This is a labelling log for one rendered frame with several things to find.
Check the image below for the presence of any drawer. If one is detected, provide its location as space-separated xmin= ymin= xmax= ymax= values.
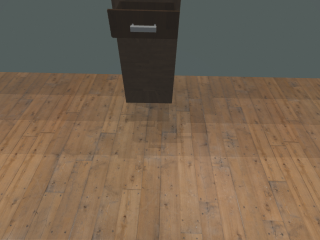
xmin=107 ymin=1 xmax=180 ymax=39

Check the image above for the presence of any handle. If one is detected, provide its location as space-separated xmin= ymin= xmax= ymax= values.
xmin=130 ymin=23 xmax=157 ymax=33

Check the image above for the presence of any cabinet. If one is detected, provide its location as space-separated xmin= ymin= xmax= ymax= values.
xmin=111 ymin=0 xmax=181 ymax=104

